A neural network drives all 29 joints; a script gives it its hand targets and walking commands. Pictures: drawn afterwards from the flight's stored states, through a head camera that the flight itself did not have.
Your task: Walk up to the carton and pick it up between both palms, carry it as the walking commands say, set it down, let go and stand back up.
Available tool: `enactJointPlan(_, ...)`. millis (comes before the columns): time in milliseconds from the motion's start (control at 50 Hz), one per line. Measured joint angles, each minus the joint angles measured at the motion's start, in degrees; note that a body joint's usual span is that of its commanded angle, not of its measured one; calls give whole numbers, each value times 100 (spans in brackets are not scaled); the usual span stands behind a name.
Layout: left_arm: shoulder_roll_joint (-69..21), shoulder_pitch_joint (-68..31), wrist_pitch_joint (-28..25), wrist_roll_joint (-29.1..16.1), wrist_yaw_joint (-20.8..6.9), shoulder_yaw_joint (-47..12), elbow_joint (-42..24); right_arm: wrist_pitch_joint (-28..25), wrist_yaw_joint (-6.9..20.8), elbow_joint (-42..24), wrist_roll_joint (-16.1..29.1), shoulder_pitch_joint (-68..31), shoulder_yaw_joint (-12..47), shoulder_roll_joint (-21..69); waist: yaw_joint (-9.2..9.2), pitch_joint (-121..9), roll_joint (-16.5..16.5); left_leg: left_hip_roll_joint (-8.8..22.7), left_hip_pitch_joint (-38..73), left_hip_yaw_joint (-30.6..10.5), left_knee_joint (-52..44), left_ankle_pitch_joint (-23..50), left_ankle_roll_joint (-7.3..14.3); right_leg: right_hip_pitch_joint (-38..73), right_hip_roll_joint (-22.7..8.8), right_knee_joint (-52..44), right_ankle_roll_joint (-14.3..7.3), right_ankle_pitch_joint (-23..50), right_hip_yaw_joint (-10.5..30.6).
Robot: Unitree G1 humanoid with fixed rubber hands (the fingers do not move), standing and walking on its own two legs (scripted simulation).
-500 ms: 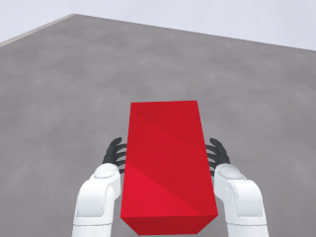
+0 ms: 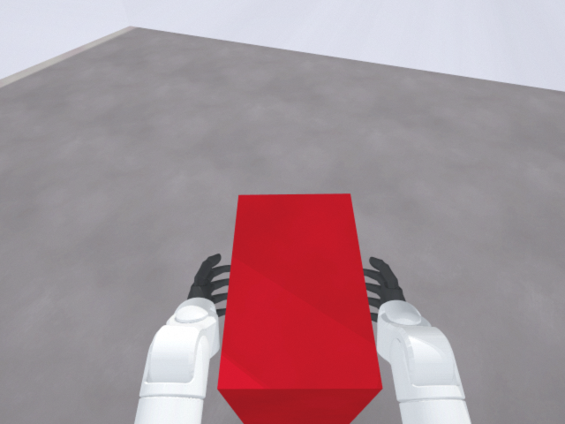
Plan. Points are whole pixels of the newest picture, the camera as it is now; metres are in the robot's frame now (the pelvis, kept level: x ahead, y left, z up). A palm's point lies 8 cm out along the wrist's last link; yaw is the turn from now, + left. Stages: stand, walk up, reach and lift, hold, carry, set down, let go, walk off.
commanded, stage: carry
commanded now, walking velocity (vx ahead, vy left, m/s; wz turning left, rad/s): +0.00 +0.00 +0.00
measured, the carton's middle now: (295, 315) +0.29 +0.00 -0.02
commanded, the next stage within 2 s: none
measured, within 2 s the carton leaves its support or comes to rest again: neither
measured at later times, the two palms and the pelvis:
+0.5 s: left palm (204, 308) +0.27 +0.13 +0.05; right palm (389, 313) +0.26 -0.13 +0.04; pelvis +0.00 +0.00 +0.00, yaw +0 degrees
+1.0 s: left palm (193, 283) +0.29 +0.14 +0.07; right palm (382, 293) +0.27 -0.11 +0.07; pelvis +0.01 +0.03 +0.00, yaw -3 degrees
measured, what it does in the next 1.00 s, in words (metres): stands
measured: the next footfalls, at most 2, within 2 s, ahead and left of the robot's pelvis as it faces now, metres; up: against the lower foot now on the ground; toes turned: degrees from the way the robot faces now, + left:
left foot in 1.40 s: +0.07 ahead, +0.20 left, +0.00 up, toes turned -22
right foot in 1.72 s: -0.04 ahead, -0.02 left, +0.00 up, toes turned -32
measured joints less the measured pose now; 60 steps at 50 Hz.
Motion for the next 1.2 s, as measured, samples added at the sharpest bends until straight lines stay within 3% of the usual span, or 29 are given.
enactJointPlan(700, -7, -114, -397, 154, -110, 55, 524, -428, 82, 486, -138, -24, -47, 0, -3, 0, -1, 0, -5, 1, -23, -8, -6, -14, 0, -6, -6, -17, 0)
enactJointPlan(780, -11, -136, -217, 154, -75, 1, 287, -282, 87, 250, -138, -25, -48, 0, -3, 0, -1, 1, -35, 4, 7, -30, -17, -27, 0, -8, -9, -23, 1)
enactJointPlan(920, -14, -138, 401, 81, 18, -177, -717, 384, 28, -832, -4, -26, -46, 2, -2, 5, -31, 124, -174, 136, 410, -510, -87, -190, -4, -10, 5, 2, 55)
enactJointPlan(1020, -13, -135, 901, 6, 131, -221, -1246, 783, -30, -1268, 118, -24, -25, 5, 3, 2, -175, 127, -225, 447, 395, -518, 181, -386, -21, 10, 136, 89, 333)
enactJointPlan(1140, -12, -118, 1207, -6, 189, -234, -1623, 994, -53, -1523, 192, -25, 17, 6, 74, 1, -153, 205, -355, 760, 377, -539, 297, -622, -22, 427, 137, -599, 333)
enactJointPlan(1200, -11, -117, 1244, -38, 204, -241, -1695, 1049, -69, -1619, 198, -24, 20, 7, 80, 4, -122, 245, -433, 963, 585, -650, 304, -524, -17, 229, 137, -110, 349)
